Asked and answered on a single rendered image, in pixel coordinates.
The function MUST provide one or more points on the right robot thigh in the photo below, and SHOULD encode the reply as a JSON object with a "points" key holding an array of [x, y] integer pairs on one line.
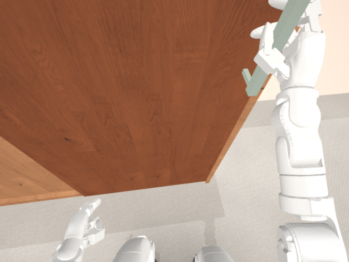
{"points": [[212, 254]]}

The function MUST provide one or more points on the left robot thigh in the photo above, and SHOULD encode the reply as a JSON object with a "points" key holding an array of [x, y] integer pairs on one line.
{"points": [[138, 249]]}

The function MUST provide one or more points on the left robot forearm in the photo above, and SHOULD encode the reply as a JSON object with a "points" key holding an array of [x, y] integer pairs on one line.
{"points": [[69, 250]]}

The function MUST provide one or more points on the right robot forearm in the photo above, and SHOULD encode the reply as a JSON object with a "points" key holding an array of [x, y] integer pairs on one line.
{"points": [[300, 159]]}

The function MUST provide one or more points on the robot right upper arm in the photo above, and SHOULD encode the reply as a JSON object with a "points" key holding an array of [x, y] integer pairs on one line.
{"points": [[308, 242]]}

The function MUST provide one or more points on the robot thigh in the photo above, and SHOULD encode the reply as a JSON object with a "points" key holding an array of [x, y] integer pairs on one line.
{"points": [[212, 254], [138, 249]]}

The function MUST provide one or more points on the wardrobe door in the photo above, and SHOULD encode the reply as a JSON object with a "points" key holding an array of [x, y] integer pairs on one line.
{"points": [[21, 176], [118, 95]]}

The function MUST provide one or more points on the handle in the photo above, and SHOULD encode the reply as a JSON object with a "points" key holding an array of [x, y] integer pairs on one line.
{"points": [[288, 20]]}

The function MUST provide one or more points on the right robot hand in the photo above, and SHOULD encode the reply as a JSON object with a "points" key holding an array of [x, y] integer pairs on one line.
{"points": [[304, 52]]}

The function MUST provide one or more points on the left robot hand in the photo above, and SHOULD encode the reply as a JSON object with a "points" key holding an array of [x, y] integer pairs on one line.
{"points": [[82, 228]]}

